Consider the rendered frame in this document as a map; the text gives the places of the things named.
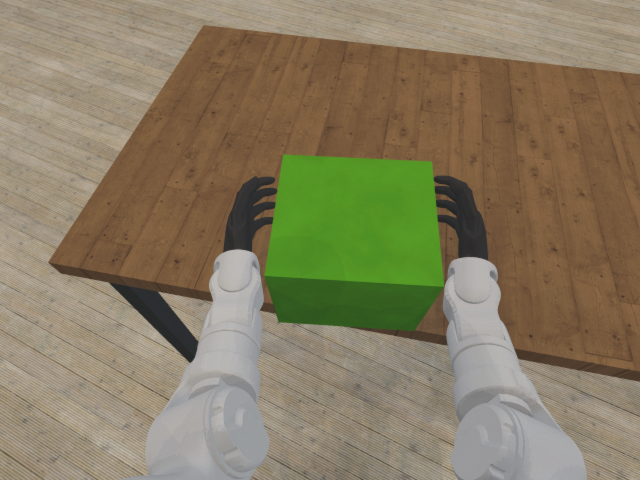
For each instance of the robot right forearm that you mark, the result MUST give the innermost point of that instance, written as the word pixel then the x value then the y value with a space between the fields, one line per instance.
pixel 482 356

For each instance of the robot left forearm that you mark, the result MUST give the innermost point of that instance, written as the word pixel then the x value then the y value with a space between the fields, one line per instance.
pixel 230 341

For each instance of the robot right upper arm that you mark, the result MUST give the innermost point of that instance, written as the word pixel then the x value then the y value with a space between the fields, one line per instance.
pixel 497 442

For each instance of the table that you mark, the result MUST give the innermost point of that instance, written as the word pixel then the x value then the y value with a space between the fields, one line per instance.
pixel 550 152

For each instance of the left robot hand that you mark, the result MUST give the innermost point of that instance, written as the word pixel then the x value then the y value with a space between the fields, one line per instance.
pixel 241 226

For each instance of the carton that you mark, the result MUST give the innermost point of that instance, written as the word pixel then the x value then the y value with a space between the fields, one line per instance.
pixel 354 242

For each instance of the robot left upper arm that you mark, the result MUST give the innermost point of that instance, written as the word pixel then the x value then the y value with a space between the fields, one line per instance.
pixel 217 435

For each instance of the right robot hand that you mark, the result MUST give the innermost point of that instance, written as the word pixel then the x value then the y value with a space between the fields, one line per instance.
pixel 469 223

